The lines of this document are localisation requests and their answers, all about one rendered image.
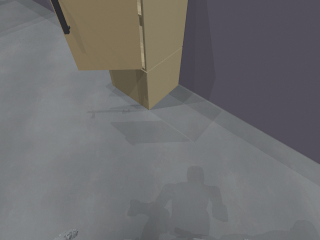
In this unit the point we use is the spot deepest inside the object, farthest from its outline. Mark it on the handle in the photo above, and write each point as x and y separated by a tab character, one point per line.
61	18

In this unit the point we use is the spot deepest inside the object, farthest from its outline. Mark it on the left robot hand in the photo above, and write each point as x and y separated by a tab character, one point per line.
67	235

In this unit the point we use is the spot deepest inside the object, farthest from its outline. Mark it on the cupboard door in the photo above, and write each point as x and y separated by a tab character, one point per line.
104	34

